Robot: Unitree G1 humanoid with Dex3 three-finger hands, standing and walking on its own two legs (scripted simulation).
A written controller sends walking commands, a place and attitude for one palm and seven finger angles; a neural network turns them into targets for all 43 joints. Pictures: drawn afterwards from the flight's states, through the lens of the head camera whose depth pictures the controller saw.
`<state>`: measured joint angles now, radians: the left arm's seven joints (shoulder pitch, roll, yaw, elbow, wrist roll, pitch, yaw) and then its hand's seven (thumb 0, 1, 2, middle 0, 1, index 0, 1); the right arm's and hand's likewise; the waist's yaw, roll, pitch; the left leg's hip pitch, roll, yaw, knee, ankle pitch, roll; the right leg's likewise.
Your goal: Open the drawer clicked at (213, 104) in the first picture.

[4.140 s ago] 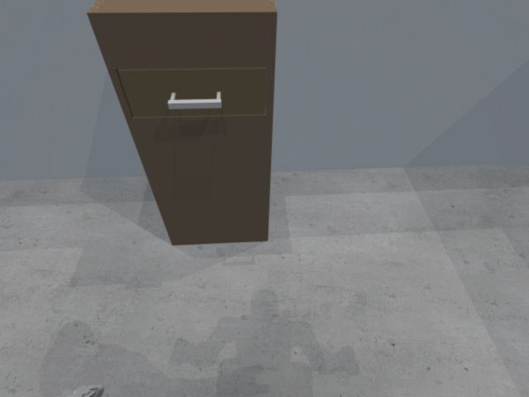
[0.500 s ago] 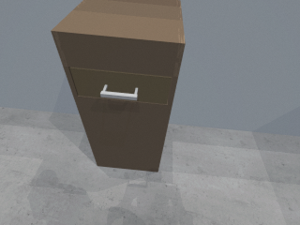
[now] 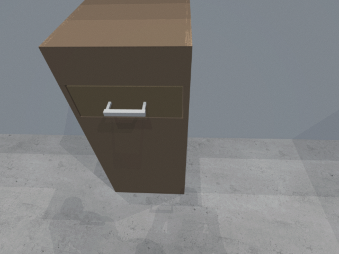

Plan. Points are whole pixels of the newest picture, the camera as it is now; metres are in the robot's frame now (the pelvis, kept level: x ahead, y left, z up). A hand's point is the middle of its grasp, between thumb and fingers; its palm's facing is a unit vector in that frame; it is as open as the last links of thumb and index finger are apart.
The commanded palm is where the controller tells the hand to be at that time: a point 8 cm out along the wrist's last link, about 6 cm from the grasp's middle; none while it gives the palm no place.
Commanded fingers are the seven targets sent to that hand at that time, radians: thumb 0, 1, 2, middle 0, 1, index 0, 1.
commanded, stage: look again from close up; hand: left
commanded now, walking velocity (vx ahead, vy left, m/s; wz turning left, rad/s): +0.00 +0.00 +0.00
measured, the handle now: (125, 108) +0.57 +0.18 -0.01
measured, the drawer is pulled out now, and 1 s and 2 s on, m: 0.00 0.00 0.00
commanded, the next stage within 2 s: shuffle to correct the standing spot in 0.20 s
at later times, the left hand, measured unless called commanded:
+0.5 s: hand out of the picture -0.01 +0.17 -0.18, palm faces +0.06 -0.98 -0.17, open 7.4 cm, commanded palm none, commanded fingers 0.00 0.90 0.90 -0.20 -0.30 -0.20 -0.30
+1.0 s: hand out of the picture +0.09 +0.19 -0.17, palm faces +0.06 -0.97 -0.22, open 7.3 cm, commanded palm none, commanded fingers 0.00 0.90 0.90 -0.20 -0.30 -0.20 -0.30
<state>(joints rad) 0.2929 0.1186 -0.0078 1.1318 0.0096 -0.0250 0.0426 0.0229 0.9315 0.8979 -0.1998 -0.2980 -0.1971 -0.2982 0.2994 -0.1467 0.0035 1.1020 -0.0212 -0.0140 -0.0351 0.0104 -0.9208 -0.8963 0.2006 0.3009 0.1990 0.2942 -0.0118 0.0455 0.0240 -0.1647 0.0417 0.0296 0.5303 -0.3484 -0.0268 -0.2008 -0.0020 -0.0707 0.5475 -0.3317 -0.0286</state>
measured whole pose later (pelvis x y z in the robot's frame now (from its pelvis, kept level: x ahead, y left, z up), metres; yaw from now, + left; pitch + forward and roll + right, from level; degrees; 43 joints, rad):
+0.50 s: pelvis +0.01 +0.01 +0.00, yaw +0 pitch -1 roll -1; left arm 0.33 0.14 0.02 1.09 0.02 -0.01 0.02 0.01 0.91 0.90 -0.20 -0.30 -0.20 -0.30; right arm 0.33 -0.15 0.00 1.13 -0.03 -0.01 -0.02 0.00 -0.91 -0.90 0.20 0.30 0.20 0.29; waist 0.01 0.01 0.02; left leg -0.18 0.05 0.02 0.60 -0.39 0.00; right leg -0.19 0.01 -0.08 0.56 -0.35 -0.03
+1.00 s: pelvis +0.03 +0.01 +0.00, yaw +1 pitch -1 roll +1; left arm 0.18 0.17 0.03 1.05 0.01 0.01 0.05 0.01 0.94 0.90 -0.20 -0.30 -0.20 -0.30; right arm 0.26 -0.12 -0.02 1.12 -0.02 -0.01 -0.05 0.01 -0.92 -0.90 0.20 0.30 0.20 0.29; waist 0.00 -0.01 0.05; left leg -0.14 0.03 0.09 0.50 -0.35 -0.01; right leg -0.26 -0.04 -0.11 0.57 -0.29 -0.03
